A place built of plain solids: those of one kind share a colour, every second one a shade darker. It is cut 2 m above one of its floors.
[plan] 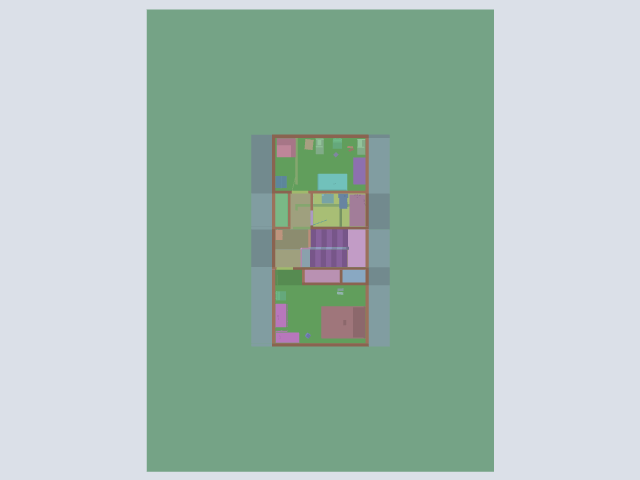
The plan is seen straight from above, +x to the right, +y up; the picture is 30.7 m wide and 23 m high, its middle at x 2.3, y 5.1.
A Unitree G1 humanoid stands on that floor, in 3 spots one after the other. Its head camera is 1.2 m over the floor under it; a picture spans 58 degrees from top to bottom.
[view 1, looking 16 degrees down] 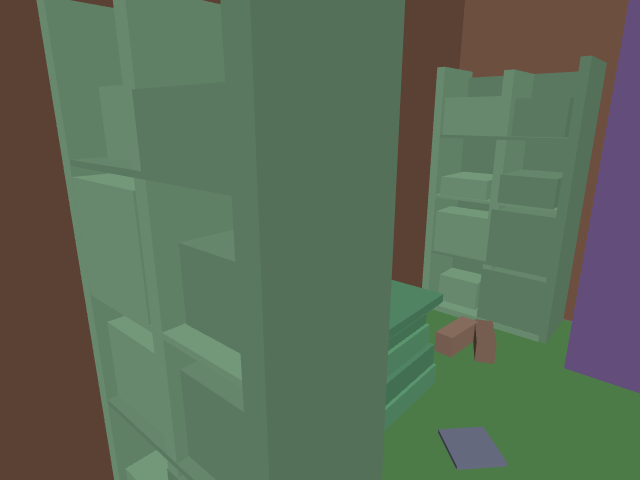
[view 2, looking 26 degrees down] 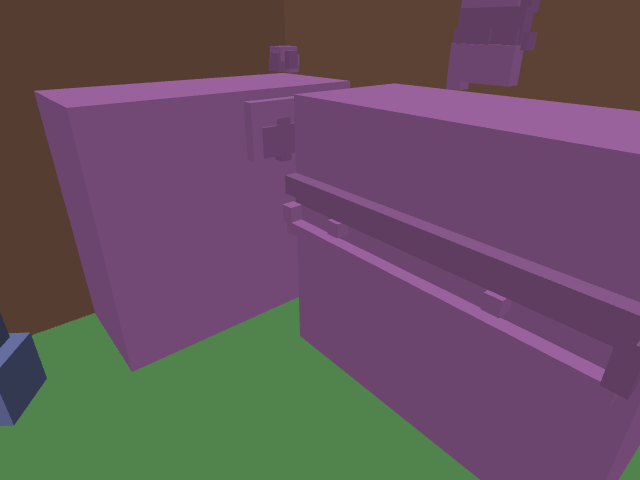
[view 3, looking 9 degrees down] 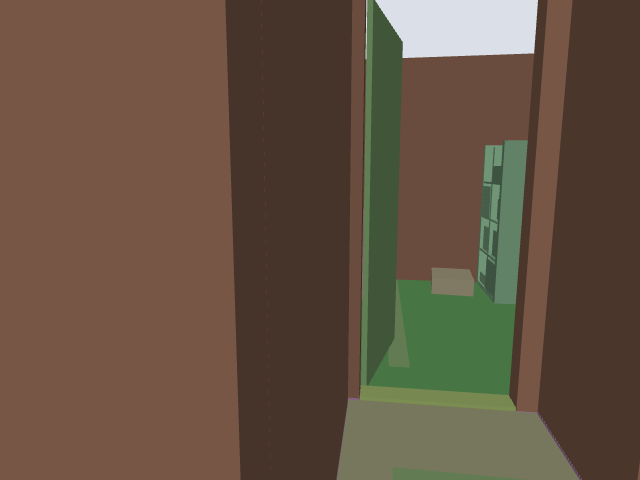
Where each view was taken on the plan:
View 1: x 1.68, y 8.72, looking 41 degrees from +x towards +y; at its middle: flat_shelf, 0.77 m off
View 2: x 1.57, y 2.12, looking -130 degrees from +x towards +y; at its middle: chest_drawers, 1.44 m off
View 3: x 1.04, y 5.18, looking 98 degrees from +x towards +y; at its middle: wall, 1.10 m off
